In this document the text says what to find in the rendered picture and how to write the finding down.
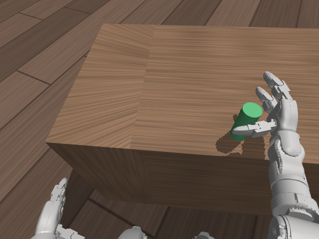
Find right robot hand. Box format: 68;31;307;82
232;71;298;138

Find can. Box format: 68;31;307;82
230;103;263;141

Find right robot arm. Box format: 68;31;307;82
267;130;319;239

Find left robot hand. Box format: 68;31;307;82
35;178;85;239

